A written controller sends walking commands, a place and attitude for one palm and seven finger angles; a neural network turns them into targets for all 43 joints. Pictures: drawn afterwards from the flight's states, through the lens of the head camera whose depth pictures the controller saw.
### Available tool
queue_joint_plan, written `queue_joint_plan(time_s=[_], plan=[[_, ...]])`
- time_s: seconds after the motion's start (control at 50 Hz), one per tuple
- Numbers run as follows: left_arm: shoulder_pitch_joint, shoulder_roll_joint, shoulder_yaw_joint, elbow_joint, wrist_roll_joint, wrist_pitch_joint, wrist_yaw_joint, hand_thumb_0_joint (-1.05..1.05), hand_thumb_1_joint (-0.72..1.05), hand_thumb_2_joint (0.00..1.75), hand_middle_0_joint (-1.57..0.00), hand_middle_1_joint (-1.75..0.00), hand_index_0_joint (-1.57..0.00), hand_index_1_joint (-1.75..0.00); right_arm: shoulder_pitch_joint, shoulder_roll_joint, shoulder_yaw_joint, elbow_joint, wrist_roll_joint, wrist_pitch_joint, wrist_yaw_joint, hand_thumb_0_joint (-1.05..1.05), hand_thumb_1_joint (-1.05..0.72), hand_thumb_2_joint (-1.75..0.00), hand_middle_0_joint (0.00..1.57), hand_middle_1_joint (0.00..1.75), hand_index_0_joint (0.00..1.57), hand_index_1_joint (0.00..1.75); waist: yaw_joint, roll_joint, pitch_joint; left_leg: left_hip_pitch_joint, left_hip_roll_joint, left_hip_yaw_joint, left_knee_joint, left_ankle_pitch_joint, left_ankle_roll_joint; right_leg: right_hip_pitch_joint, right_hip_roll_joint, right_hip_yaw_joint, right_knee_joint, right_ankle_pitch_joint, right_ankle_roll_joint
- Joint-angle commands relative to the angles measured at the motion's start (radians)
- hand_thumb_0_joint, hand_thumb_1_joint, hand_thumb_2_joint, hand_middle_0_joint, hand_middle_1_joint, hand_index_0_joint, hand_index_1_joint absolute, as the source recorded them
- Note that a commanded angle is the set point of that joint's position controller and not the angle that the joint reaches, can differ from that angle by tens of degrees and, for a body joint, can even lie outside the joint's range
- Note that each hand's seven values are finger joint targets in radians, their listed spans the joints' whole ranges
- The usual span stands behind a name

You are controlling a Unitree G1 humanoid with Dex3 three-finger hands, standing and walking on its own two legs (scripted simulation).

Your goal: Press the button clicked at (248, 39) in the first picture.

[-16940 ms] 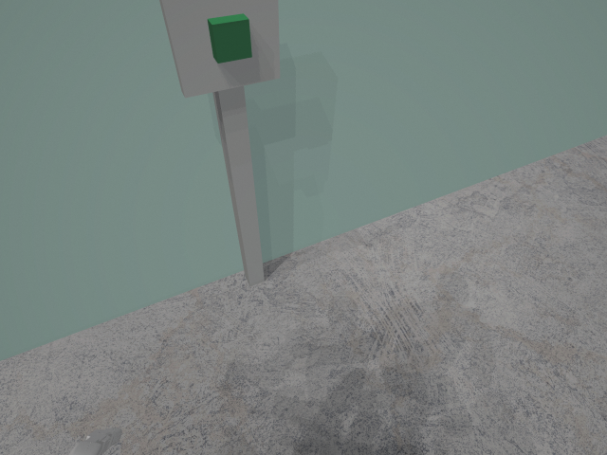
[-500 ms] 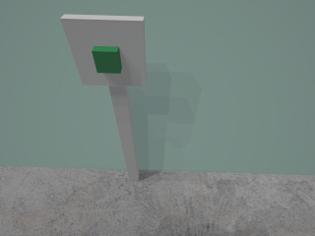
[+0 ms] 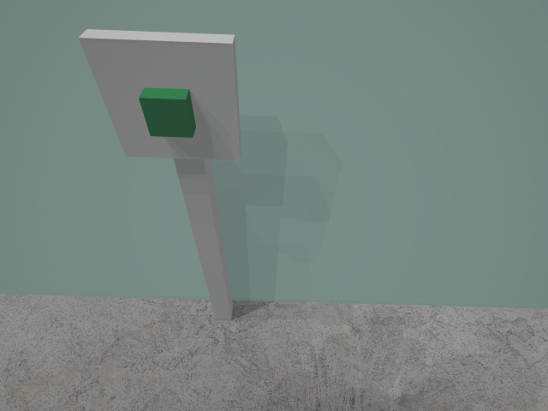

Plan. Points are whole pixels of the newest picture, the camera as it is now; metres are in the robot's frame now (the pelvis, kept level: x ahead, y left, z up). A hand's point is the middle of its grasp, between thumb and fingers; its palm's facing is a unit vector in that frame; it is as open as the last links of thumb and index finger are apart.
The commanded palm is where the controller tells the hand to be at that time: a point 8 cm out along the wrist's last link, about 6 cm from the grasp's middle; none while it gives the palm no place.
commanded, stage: raise the hand and make a fist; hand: left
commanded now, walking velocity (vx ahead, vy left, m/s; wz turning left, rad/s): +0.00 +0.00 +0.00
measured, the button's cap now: (169, 112) +0.51 +0.20 +0.17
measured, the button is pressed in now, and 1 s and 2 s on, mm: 0 0 0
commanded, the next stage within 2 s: aim a knuckle at the button in 2.00 s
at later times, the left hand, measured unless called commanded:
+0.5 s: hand out of the picture +0.13 +0.17 -0.02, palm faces +0.20 -0.98 -0.05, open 4.8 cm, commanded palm +0.12 +0.22 +0.01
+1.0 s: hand (134, 346) +0.18 +0.18 +0.07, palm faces +0.09 -0.99 -0.08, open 3.1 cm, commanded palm +0.15 +0.23 +0.08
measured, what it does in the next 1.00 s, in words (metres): stands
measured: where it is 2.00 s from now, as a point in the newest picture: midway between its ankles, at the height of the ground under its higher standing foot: outside the picture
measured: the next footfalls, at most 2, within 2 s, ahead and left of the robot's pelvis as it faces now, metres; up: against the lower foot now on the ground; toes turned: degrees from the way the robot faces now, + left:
none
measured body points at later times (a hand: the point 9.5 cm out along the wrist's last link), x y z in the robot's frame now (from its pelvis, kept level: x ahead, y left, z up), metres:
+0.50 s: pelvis +0.00 -0.04 -0.05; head +0.02 -0.02 +0.39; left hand +0.11 +0.22 -0.02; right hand +0.25 -0.26 -0.08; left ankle +0.02 +0.09 -0.74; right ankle -0.02 -0.11 -0.74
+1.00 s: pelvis +0.00 -0.02 -0.03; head +0.00 -0.04 +0.42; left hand +0.17 +0.23 +0.08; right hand +0.14 -0.28 -0.11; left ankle +0.02 +0.09 -0.74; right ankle -0.02 -0.11 -0.74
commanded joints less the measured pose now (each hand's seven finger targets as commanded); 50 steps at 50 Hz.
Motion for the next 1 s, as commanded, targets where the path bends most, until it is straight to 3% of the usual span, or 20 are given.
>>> queue_joint_plan(time_s=[0.0, 0.02, 0.04, 0.06, 0.08, 0.12, 0.18, 0.22, 0.26, 0.3, 0.36, 0.4, 0.46, 0.54, 0.64, 0.72, 0.78, 0.86, 0.94, 0.98], plan=[[-0.624, 0.354, 0.154, -1.581, -0.186, -0.225, 0.041, 0.0, 0.9, 0.9, -0.23, -0.33, -0.23, -0.33, -0.043, -0.303, -0.055, -0.463, 0.059, -0.163, -0.045, 0.0, -0.9, -0.9, 0.2, 0.3, 0.2, 0.3, -0.11, 0.196, -0.433, 0.257, -0.003, -0.106, -0.026, 0.174, -0.01, -0.033, -0.02, 0.041, -0.023, 0.281, -0.036], [-0.166, 0.293, 0.144, -1.361, -0.111, -0.179, 0.081, 0.0, 0.9, 0.9, -0.25, -0.36, -0.25, -0.36, -0.106, -0.205, -0.015, -0.401, 0.06, -0.262, -0.077, 0.0, -0.9, -0.9, 0.2, 0.3, 0.2, 0.3, 0.017, 0.331, -0.425, 0.327, 0.044, -0.11, -0.07, 0.227, -0.018, -0.055, 0.013, 0.017, 0.056, 0.136, -0.051], [-0.123, 0.207, 0.09, -1.27, -0.128, -0.129, 0.13, 0.0, 0.9, 0.9, -0.28, -0.39, -0.28, -0.39, -0.118, -0.207, -0.031, -0.333, 0.059, -0.287, -0.085, 0.0, -0.9, -0.9, 0.2, 0.3, 0.2, 0.3, -0.019, 0.258, -0.335, 0.187, 0.054, -0.128, -0.087, 0.093, -0.051, -0.088, 0.016, -0.014, 0.066, 0.049, -0.037], [0.183, -0.031, -0.041, -1.028, -0.129, -0.022, 0.127, 0.0, 0.9, 0.9, -0.31, -0.42, -0.31, -0.42, -0.09, -0.164, -0.032, -0.327, 0.072, -0.283, -0.071, 0.0, -0.9, -0.9, 0.2, 0.3, 0.2, 0.3, -0.022, 0.196, -0.163, 0.096, 0.057, -0.147, -0.104, -0.005, -0.032, -0.164, 0.013, -0.024, 0.063, 0.012, -0.029], [0.05, -0.036, -0.062, -1.224, -0.182, -0.031, 0.104, 0.0, 0.9, 0.9, -0.34, -0.45, -0.34, -0.45, -0.102, -0.193, -0.034, -0.408, 0.083, -0.292, -0.069, 0.0, -0.9, -0.9, 0.2, 0.3, 0.2, 0.3, -0.029, 0.142, -0.042, 0.019, 0.047, -0.164, -0.093, -0.07, -0.026, -0.168, 0.009, -0.034, 0.042, 0.018, -0.022], [0.069, 0.021, -0.015, -1.238, -0.163, -0.122, 0.077, 0.0, 0.9, 0.9, -0.39, -0.51, -0.39, -0.51, -0.11, -0.224, -0.056, -0.452, 0.059, -0.32, -0.072, 0.0, -0.9, -0.9, 0.2, 0.3, 0.2, 0.3, -0.06, 0.003, 0.002, -0.042, 0.022, -0.168, -0.018, -0.104, -0.019, -0.25, 0.02, -0.035, 0.028, -0.03, -0.016], [0.371, -0.051, 0.021, -1.0, -0.186, -0.251, -0.032, 0.0, 0.9, 0.9, -0.47, -0.6, -0.47, -0.6, -0.14, -0.218, -0.086, -0.52, 0.032, -0.302, -0.039, 0.0, -0.9, -0.9, 0.2, 0.3, 0.2, 0.3, 0.011, -0.255, 0.005, -0.188, 0.01, -0.137, 0.132, 0.002, -0.032, -0.359, 0.04, -0.063, 0.125, -0.042, -0.014], [0.497, -0.039, 0.07, -0.98, -0.224, -0.376, -0.157, 0.0, 0.9, 0.9, -0.53, -0.66, -0.53, -0.66, -0.171, -0.216, -0.108, -0.564, 0.031, -0.282, -0.01, 0.0, -0.9, -0.9, 0.2, 0.3, 0.2, 0.3, 0.055, -0.321, -0.05, -0.283, -0.002, -0.114, 0.21, 0.031, -0.043, -0.364, 0.037, -0.05, 0.207, 0.037, -0.014], [0.504, 0.042, 0.153, -0.981, -0.249, -0.477, -0.282, 0.0, 0.9, 0.9, -0.58, -0.72, -0.58, -0.72, -0.194, -0.226, -0.124, -0.62, 0.038, -0.263, 0.018, 0.0, -0.9, -0.9, 0.2, 0.3, 0.2, 0.3, 0.073, -0.205, -0.115, -0.311, -0.019, -0.091, 0.274, 0.079, -0.054, -0.321, 0.02, -0.02, 0.276, 0.166, -0.024], [0.483, 0.136, 0.241, -1.089, -0.242, -0.496, -0.321, 0.0, 0.9, 0.9, -0.64, -0.78, -0.64, -0.78, -0.223, -0.218, -0.127, -0.686, 0.042, -0.246, 0.016, 0.0, -0.9, -0.9, 0.2, 0.3, 0.2, 0.3, 0.096, -0.051, -0.219, -0.308, -0.027, -0.059, 0.319, 0.119, -0.039, -0.291, 0.009, 0.002, 0.327, 0.239, -0.026], [0.326, 0.184, 0.259, -1.384, -0.253, -0.48, -0.281, 0.0, 0.9, 0.9, -0.72, -0.87, -0.72, -0.87, -0.22, -0.193, -0.112, -0.75, 0.037, -0.21, 0.002, 0.0, -0.9, -0.9, 0.2, 0.3, 0.2, 0.3, 0.08, 0.163, -0.318, -0.247, -0.021, -0.051, 0.336, 0.129, -0.021, -0.299, 0.016, 0.028, 0.338, 0.214, -0.025], [0.238, 0.169, 0.252, -1.529, -0.26, -0.515, -0.226, 0.0, 0.9, 0.9, -0.78, -0.93, -0.78, -0.93, -0.169, -0.166, -0.102, -0.746, 0.032, -0.205, -0.008, 0.0, -0.9, -0.9, 0.2, 0.3, 0.2, 0.3, 0.047, 0.215, -0.354, -0.197, -0.006, -0.076, 0.365, 0.156, -0.009, -0.333, 0.024, 0.037, 0.335, 0.209, -0.024], [0.097, 0.15, 0.191, -1.612, -0.265, -0.591, -0.201, 0.0, 0.9, 0.9, -0.86, -1.02, -0.86, -1.02, -0.12, -0.178, -0.089, -0.713, 0.027, -0.208, -0.029, 0.0, -0.9, -0.9, 0.2, 0.3, 0.2, 0.3, -0.039, 0.15, -0.3, -0.218, 0.007, -0.116, 0.412, 0.092, 0.003, -0.446, 0.037, 0.051, 0.318, 0.138, -0.014], [0.024, 0.132, 0.092, -1.46, -0.282, -0.588, -0.324, 0.0, 0.9, 0.9, -0.97, -1.14, -0.97, -1.14, -0.122, -0.214, -0.063, -0.681, 0.045, -0.248, -0.045, 0.0, -0.9, -0.9, 0.2, 0.3, 0.2, 0.3, -0.11, 0.039, -0.161, -0.307, 0.016, -0.147, 0.449, -0.043, 0.009, -0.509, 0.026, 0.103, 0.25, -0.001, 0.006], [0.2, 0.254, 0.263, -1.256, -0.314, -0.287, -0.421, 0.0, 0.9, 0.9, -1.11, -1.29, -1.11, -1.29, -0.167, -0.216, -0.061, -0.714, 0.082, -0.228, -0.072, 0.0, -0.9, -0.9, 0.2, 0.3, 0.2, 0.3, 0.008, -0.053, -0.255, -0.331, -0.006, -0.13, 0.382, -0.051, 0.005, -0.289, -0.037, 0.204, 0.139, -0.019, 0.057], [0.236, 0.261, 0.403, -1.42, -0.382, -0.194, -0.32, 0.0, 0.9, 0.9, -1.22, -1.41, -1.22, -1.41, -0.203, -0.167, -0.052, -0.739, 0.078, -0.204, -0.085, 0.0, -0.9, -0.9, 0.2, 0.3, 0.2, 0.3, 0.073, -0.064, -0.319, -0.257, -0.002, -0.129, 0.305, 0.038, -0.008, -0.137, -0.058, 0.165, 0.149, 0.194, 0.076], [0.216, 0.242, 0.411, -1.48, -0.381, -0.252, -0.241, 0.0, 0.9, 0.9, -1.3, -1.5, -1.3, -1.5, -0.172, -0.158, -0.054, -0.715, 0.072, -0.217, -0.077, 0.0, -0.9, -0.9, 0.2, 0.3, 0.2, 0.3, 0.064, -0.047, -0.243, -0.22, 0.006, -0.128, 0.256, 0.074, -0.013, -0.169, -0.023, 0.098, 0.163, 0.264, 0.054], [0.153, 0.206, 0.284, -1.5, -0.329, -0.327, -0.253, 0.0, 0.9, 0.9, -1.3, -1.5, -1.3, -1.5, -0.135, -0.188, -0.055, -0.692, 0.068, -0.259, -0.062, 0.0, -0.9, -0.9, 0.2, 0.3, 0.2, 0.3, 0.008, -0.007, -0.183, -0.17, 0.008, -0.121, 0.242, 0.069, -0.002, -0.248, -0.01, 0.09, 0.14, 0.222, 0.053], [0.12, 0.196, 0.221, -1.459, -0.33, -0.301, -0.317, 0.0, 0.9, 0.9, -1.3, -1.5, -1.3, -1.5, -0.131, -0.215, -0.054, -0.676, 0.081, -0.306, -0.064, 0.0, -0.9, -0.9, 0.2, 0.3, 0.2, 0.3, -0.008, 0.018, -0.142, -0.14, 0.007, -0.125, 0.21, 0.003, 0.003, -0.276, 0.003, 0.081, 0.086, 0.038, 0.027], [0.087, 0.254, 0.272, -1.483, -0.336, -0.272, -0.32, 0.0, 0.9, 0.9, -1.3, -1.5, -1.3, -1.5, -0.135, -0.223, -0.057, -0.676, 0.087, -0.321, -0.075, 0.0, -0.9, -0.9, 0.2, 0.3, 0.2, 0.3, 0.007, 0.014, -0.169, -0.115, 0.005, -0.124, 0.185, -0.026, 0.004, -0.26, 0.0, 0.086, 0.053, -0.04, 0.02]])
